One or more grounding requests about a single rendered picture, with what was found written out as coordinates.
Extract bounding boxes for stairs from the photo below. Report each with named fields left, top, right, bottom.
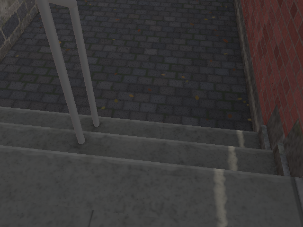
left=0, top=106, right=277, bottom=175

